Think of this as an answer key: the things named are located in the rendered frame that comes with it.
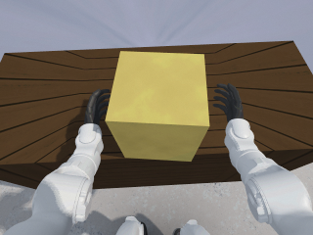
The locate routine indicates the right robot shin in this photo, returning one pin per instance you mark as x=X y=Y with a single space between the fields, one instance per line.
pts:
x=191 y=222

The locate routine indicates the carton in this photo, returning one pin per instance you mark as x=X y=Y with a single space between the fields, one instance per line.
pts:
x=158 y=108

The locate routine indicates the right robot hand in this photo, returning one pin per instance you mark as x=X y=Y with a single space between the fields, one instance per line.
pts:
x=233 y=104

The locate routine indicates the robot left upper arm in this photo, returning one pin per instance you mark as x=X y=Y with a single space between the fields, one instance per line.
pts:
x=62 y=201

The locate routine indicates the left robot shin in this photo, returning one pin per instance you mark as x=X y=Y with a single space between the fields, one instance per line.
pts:
x=131 y=218

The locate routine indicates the right robot forearm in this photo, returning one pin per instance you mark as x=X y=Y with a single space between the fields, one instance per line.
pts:
x=245 y=156

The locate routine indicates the robot shin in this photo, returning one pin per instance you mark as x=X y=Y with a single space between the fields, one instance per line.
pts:
x=131 y=218
x=191 y=222

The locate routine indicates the pedestal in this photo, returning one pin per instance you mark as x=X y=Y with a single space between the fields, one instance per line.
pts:
x=44 y=97

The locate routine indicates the left robot forearm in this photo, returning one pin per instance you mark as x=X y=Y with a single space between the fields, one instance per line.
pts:
x=85 y=159

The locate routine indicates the robot right upper arm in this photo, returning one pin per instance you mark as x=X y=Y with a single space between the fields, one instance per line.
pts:
x=278 y=199

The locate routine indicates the left robot hand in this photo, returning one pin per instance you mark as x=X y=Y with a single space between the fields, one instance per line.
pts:
x=93 y=111

